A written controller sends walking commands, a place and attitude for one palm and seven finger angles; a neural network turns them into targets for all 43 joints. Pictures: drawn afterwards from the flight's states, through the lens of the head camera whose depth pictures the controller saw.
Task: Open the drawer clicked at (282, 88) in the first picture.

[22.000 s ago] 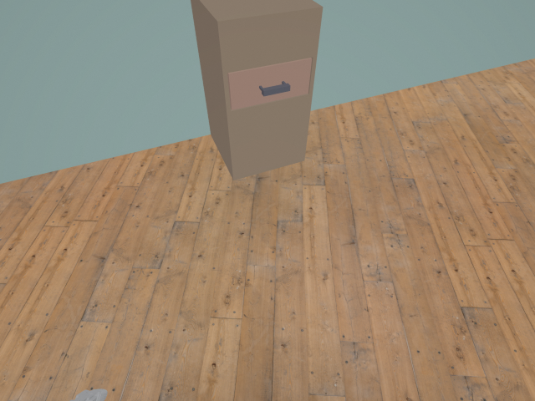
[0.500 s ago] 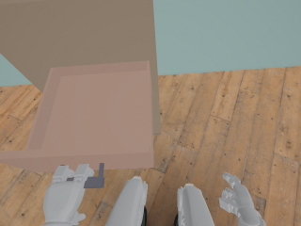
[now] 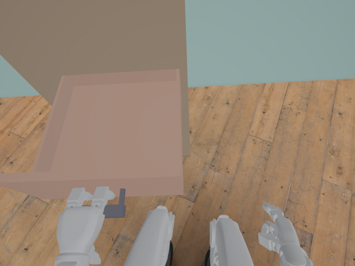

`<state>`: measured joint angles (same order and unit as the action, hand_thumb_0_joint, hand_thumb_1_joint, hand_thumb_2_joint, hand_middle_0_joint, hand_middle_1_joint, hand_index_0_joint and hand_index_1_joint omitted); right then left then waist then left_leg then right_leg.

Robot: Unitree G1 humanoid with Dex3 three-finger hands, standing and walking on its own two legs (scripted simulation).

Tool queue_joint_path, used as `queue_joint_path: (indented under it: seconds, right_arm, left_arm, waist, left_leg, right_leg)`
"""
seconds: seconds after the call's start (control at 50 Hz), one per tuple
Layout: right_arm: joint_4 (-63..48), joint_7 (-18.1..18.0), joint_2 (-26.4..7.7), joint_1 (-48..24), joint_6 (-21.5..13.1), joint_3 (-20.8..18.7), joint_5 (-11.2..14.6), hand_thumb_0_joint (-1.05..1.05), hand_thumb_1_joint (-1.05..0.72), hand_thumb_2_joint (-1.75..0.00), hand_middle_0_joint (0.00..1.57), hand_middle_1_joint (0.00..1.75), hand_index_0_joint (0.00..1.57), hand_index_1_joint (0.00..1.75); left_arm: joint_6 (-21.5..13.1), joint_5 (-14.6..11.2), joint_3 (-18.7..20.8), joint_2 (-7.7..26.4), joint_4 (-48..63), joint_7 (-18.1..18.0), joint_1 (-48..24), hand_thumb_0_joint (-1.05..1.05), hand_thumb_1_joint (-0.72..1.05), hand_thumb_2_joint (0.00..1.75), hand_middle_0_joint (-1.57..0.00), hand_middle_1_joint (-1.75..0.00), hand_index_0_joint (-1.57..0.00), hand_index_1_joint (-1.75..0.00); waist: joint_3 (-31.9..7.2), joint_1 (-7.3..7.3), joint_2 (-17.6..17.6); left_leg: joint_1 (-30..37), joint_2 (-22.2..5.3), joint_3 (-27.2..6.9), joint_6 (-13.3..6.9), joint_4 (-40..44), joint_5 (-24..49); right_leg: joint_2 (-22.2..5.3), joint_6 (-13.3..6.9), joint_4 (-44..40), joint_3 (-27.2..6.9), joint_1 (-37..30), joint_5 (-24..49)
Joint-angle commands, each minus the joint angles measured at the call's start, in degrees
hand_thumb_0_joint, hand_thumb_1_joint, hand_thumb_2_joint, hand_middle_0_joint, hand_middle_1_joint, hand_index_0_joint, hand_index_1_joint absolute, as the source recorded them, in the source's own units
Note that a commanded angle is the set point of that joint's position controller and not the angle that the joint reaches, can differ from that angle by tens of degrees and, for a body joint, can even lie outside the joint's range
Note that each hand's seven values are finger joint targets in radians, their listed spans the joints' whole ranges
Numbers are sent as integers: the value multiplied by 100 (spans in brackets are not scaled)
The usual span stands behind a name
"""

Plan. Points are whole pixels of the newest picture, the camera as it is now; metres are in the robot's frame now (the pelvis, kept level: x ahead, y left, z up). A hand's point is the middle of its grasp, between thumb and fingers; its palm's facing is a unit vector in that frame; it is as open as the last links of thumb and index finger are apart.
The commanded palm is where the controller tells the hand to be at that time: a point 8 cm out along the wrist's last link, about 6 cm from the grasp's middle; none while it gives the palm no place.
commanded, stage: lift the hand off the handle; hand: left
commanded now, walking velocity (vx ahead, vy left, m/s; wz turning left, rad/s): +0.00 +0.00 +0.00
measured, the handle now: (97, 202) +0.25 +0.22 -0.05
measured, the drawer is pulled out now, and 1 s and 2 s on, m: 0.28 0.28 0.28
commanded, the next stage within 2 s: none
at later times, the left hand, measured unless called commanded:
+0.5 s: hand (85, 224) +0.20 +0.23 -0.03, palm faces -0.10 -0.09 -0.99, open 13.5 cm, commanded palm +0.18 +0.22 +0.02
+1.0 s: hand (78, 222) +0.20 +0.23 +0.00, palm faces -0.12 -0.10 -0.99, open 13.3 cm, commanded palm +0.19 +0.22 +0.06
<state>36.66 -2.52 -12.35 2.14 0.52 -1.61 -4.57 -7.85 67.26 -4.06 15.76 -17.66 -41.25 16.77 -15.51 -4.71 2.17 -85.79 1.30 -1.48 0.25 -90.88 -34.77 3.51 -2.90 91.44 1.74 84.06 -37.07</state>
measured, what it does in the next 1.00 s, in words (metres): rises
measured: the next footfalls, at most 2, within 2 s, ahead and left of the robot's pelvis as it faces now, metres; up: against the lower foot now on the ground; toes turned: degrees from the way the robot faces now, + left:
none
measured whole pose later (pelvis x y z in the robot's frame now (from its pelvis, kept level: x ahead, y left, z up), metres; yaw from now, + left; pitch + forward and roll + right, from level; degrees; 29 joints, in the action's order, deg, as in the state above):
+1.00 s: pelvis +0.02 +0.01 +0.06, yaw +0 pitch +24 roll -1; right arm 32.4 -1.7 -12.7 5.5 2.1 -1.1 -4.4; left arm -3.5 64.6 -6.1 15.9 -11.5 -36.5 23.6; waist -14.4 -3.1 3.2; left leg -69.0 1.3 -1.6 -0.4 -77.2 -32.2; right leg 3.5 -2.4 77.0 1.0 67.0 -34.0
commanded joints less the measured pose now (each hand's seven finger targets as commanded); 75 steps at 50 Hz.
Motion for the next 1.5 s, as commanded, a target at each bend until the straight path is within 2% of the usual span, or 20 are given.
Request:
queue_joint_path:
  seconds: [0.0, 0.12, 0.18, 0.22, 0.28, 0.46, 0.52, 0.6, 0.72, 0.78, 0.86, 0.94, 1.12, 1.16, 1.18, 1.22, 1.28, 1.3, 1.38, 1.48]
  right_arm:
    - [-840, -47, -565, -185, -214, -197, -12, 0, -90, -90, 20, 30, 20, 30]
    - [-891, -88, -558, -180, -217, -183, 11, 0, -90, -90, 20, 30, 20, 30]
    - [-918, -95, -564, -194, -217, -173, -8, 0, -90, -90, 20, 30, 20, 30]
    - [-938, -69, -565, -167, -195, -177, -15, 0, -90, -90, 20, 30, 20, 30]
    - [-979, -67, -583, -181, -183, -169, -21, 0, -90, -90, 20, 30, 20, 30]
    - [-1072, -48, -614, -144, -130, -178, -1, 0, -90, -90, 20, 30, 20, 30]
    - [-1108, -34, -619, -163, -111, -170, 4, 0, -90, -90, 20, 30, 20, 30]
    - [-1164, -16, -622, -114, -114, -174, 8, 0, -90, -90, 20, 30, 20, 30]
    - [-1197, -15, -622, -88, -113, -168, 12, 0, -90, -90, 20, 30, 20, 30]
    - [-1225, -14, -624, -50, -113, -154, 7, 0, -90, -90, 20, 30, 20, 30]
    - [-1272, 36, -615, -58, -90, -160, 3, 0, -90, -90, 20, 30, 20, 30]
    - [-1288, 48, -613, -13, -68, -166, -5, 0, -90, -90, 20, 30, 20, 30]
    - [-1388, 97, -617, 11, -16, -168, -8, 0, -90, -90, 20, 30, 20, 30]
    - [-1414, 122, -617, 6, -11, -163, -1, 0, -90, -90, 20, 30, 20, 30]
    - [-1429, 113, -619, 8, -2, -154, 2, 0, -90, -90, 20, 30, 20, 30]
    - [-1444, 138, -615, -1, 3, -161, 7, 0, -90, -90, 20, 30, 20, 30]
    - [-1489, 133, -622, 17, 11, -149, 16, 0, -90, -90, 20, 30, 20, 30]
    - [-1463, 146, -611, 28, 24, -144, 19, 0, -90, -90, 20, 30, 20, 30]
    - [-1539, 159, -632, 35, 37, -153, 28, 0, -90, -90, 20, 30, 20, 30]
    - [-1649, 221, -629, 37, 55, -137, 50, 0, -90, -90, 20, 30, 20, 30]
  left_arm:
    - [138, -139, 655, 904, 1179, -224, -191, 0, -50, 30, -30, -120, -30, -120]
    - [201, -230, 634, 940, 1335, -191, -206, 0, -50, 30, -30, -120, -30, -120]
    - [164, -208, 770, 1081, 1490, -212, -59, 0, -50, 30, -30, -120, -30, -120]
    - [180, -194, 599, 913, 1515, -197, 36, 0, -50, 30, -30, -120, -30, -120]
    - [219, -219, 639, 931, 1538, -180, 111, 0, -50, 30, -30, -120, -30, -120]
    - [337, -265, 459, 791, 1481, -69, 297, 0, -50, 30, -30, -120, -30, -120]
    - [363, -226, 348, 732, 1504, -51, 229, 0, -50, 30, -30, -120, -30, -120]
    - [403, -237, 267, 692, 1629, -20, 220, 0, -50, 30, -30, -120, -30, -120]
    - [405, -228, 185, 671, 1708, 29, 44, 0, -50, 30, -30, -120, -30, -120]
    - [397, -258, 376, 835, 1780, 37, 157, 0, -50, 30, -30, -120, -30, -120]
    - [364, -271, 223, 696, 1927, 76, 348, 0, -50, 30, -30, -120, -30, -120]
    - [348, -283, 343, 780, 1889, 108, 439, 0, -50, 30, -30, -120, -30, -120]
    - [327, -321, 432, 821, 2062, 157, 783, 0, -50, 30, -30, -120, -30, -120]
    - [353, -363, 341, 750, 2088, 207, 824, 0, -50, 30, -30, -120, -30, -120]
    - [351, -366, 486, 871, 2076, 204, 884, 0, -50, 30, -30, -120, -30, -120]
    - [381, -373, 285, 693, 2072, 242, 880, 0, -50, 30, -30, -120, -30, -120]
    - [395, -408, 465, 842, 2024, 271, 1093, 0, -50, 30, -30, -120, -30, -120]
    - [385, -393, 389, 772, 2001, 289, 1042, 0, -50, 30, -30, -120, -30, -120]
    - [396, -400, 454, 843, 2076, 313, 1130, 0, -50, 30, -30, -120, -30, -120]
    - [470, -458, 254, 666, 2151, 411, 1430, 0, -50, 30, -30, -120, -30, -120]
  waist:
    - [-2086, 130, -164]
    - [-1913, 196, -241]
    - [-2011, 96, -23]
    - [-1973, 154, -11]
    - [-1847, 154, 66]
    - [-1550, 226, -235]
    - [-1502, 225, -18]
    - [-1627, 228, -23]
    - [-1482, 308, -80]
    - [-1515, 266, -106]
    - [-1539, 251, 76]
    - [-1410, 277, -147]
    - [-1415, 204, -37]
    - [-1317, 258, -112]
    - [-1273, 221, -112]
    - [-1228, 260, -121]
    - [-1120, 209, -203]
    - [-1108, 254, -267]
    - [-1009, 216, -172]
    - [-961, 201, -109]
  left_leg:
    - [2018, 1, -1, -298, 1105, 896]
    - [2095, -25, 5, -314, 1234, 811]
    - [2264, -30, 3, -299, 1327, 1010]
    - [2450, -31, 6, -292, 1398, 1084]
    - [2551, -52, -21, -291, 1525, 1116]
    - [2621, -35, 19, -299, 1763, 900]
    - [2774, -31, 18, -297, 1872, 923]
    - [3010, -24, -1, -303, 2015, 1057]
    - [3133, -27, 28, -317, 2092, 1076]
    - [3221, -30, 20, -315, 2161, 1206]
    - [3431, -8, 37, -298, 2252, 1363]
    - [3373, 0, 57, -304, 2281, 1332]
    - [3646, 18, 92, -292, 2473, 1590]
    - [3669, 20, 101, -303, 2512, 1529]
    - [3659, 15, 78, -297, 2548, 1571]
    - [3697, 17, 115, -310, 2589, 1516]
    - [3686, 24, 112, -305, 2673, 1518]
    - [3724, 30, 124, -306, 2675, 1551]
    - [3856, 22, 113, -299, 2796, 1555]
    - [4073, 26, 122, -301, 2989, 1664]
  right_leg:
    - [-132, -47, -1749, -373, -1385, 986]
    - [-134, -29, -1946, -356, -1517, 869]
    - [-121, -74, -1920, -361, -1606, 1063]
    - [-118, -65, -1976, -289, -1594, 1139]
    - [-112, -95, -2048, -236, -1581, 1113]
    - [-132, -68, -2396, -273, -1881, 954]
    - [-131, -89, -2461, -232, -1878, 920]
    - [-133, -87, -2503, -147, -1996, 1016]
    - [-146, -70, -2698, -184, -2128, 1101]
    - [-134, -88, -2734, -212, -2275, 1258]
    - [-130, -92, -2782, -175, -2372, 1406]
    - [-125, -72, -2869, -215, -2518, 1470]
    - [-120, -93, -3003, -244, -2850, 1847]
    - [-133, -79, -3118, -263, -2895, 1806]
    - [-112, -102, -3108, -298, -2934, 1852]
    - [-137, -74, -3174, -230, -2962, 1808]
    - [-128, -88, -3264, -283, -3122, 1858]
    - [-123, -73, -3268, -288, -3132, 1935]
    - [-122, -91, -3372, -287, -3194, 1884]
    - [-113, -104, -3487, -224, -3370, 1968]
